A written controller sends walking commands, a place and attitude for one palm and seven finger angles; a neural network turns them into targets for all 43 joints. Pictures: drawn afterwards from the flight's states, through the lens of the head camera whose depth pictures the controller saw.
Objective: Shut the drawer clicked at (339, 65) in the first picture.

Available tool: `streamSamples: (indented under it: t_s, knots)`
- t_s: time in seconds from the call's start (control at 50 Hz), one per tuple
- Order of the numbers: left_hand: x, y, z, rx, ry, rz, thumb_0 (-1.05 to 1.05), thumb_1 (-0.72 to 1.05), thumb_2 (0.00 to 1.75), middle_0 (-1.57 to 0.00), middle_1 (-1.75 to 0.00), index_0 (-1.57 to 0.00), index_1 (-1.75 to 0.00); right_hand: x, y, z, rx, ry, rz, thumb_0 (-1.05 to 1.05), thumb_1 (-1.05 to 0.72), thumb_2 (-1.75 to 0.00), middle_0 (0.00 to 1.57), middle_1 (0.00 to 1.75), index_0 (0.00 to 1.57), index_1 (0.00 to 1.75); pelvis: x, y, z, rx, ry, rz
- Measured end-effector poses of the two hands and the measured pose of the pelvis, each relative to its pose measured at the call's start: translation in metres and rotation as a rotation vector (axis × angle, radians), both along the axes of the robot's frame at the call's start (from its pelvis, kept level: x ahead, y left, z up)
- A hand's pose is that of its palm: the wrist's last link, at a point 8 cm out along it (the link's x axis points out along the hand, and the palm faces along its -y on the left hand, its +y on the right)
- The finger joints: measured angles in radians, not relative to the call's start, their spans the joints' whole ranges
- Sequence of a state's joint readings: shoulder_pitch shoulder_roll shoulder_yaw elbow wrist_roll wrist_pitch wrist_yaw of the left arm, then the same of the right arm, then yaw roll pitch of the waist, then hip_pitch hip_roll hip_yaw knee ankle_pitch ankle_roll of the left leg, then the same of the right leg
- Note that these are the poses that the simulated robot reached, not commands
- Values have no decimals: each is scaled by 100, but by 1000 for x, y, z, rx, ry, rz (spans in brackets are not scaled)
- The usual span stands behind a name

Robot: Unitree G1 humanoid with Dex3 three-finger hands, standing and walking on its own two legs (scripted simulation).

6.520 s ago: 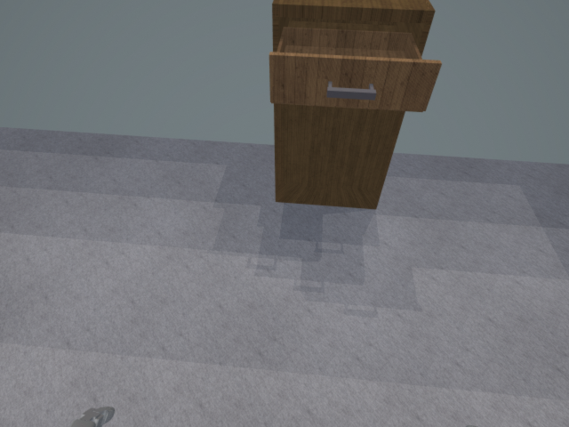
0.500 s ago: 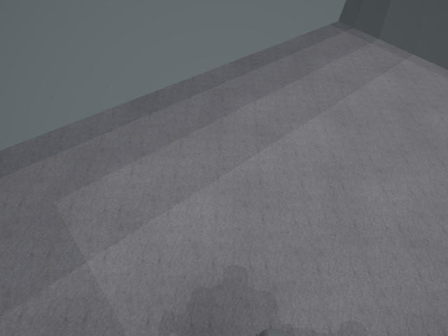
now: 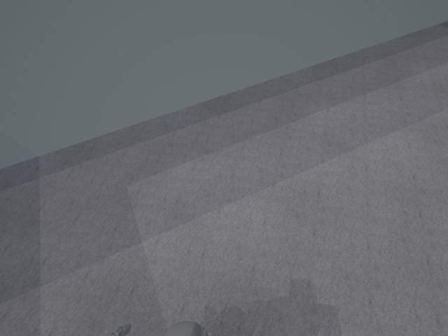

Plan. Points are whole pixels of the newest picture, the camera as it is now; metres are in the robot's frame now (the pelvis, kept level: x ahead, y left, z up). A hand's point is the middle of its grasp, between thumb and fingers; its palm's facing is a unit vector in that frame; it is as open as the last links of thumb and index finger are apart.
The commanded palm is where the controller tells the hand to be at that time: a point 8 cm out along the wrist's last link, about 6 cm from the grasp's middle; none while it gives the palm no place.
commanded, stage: turn to face it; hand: left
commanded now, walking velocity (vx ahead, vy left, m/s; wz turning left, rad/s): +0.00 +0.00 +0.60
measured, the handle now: out of the picture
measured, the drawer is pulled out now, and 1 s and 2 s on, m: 0.28 0.28 0.28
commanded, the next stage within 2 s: none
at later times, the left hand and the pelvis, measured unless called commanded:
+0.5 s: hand out of the picture -0.09 +0.27 -0.19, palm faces +0.39 -0.89 -0.25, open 7.4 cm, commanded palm none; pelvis -0.02 +0.06 -0.01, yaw +18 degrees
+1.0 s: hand out of the picture +0.01 +0.26 -0.14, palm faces +0.53 -0.80 -0.30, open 7.4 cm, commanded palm none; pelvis -0.01 +0.01 -0.01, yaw +34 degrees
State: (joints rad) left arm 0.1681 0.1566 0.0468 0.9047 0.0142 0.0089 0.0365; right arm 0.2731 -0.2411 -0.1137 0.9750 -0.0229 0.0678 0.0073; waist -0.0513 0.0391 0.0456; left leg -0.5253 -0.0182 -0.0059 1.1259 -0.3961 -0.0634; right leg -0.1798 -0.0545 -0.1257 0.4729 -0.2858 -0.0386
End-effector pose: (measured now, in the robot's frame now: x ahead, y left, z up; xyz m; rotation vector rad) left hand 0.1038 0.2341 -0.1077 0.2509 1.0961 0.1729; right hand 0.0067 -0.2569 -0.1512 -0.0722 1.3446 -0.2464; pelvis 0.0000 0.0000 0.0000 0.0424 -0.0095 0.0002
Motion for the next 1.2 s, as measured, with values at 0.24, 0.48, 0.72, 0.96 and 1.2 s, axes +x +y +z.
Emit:
streamSamples:
  t_s: [0.24,0.48,0.72,0.96,1.2]
  knots:
    - [-151,25,-18,-19,221,272,0,90,90,-21,-30,-20,-30,125,10,20,-70,-134,305,1,-91,-90,20,30,19,30,-12,10,-2,-1,2,162]
    - [-223,75,-55,-99,295,470,1,91,90,-20,-30,-20,-30,192,129,44,-72,-319,566,1,-91,-89,20,30,20,30,-23,58,-14,-58,-9,303]
    - [-158,105,-27,-60,31,484,0,91,90,-20,-30,-20,-30,131,128,35,-45,-161,553,1,-90,-89,21,30,20,30,-27,64,-1,-68,-16,430]
    - [-123,73,-3,28,-85,524,0,90,90,-20,-30,-20,-30,95,57,-4,-31,57,563,1,-90,-89,20,30,20,30,-16,21,-11,-35,18,574]
    - [-201,-2,6,10,5,733,0,90,90,-21,-30,-20,-30,169,57,1,-9,16,759,1,-91,-89,20,30,20,30,-9,-7,2,19,-13,751]
